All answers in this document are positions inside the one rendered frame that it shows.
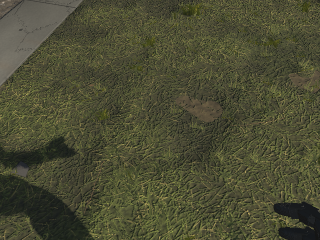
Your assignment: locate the right robot hand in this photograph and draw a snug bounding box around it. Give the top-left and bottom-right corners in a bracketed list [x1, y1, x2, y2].
[273, 201, 320, 240]

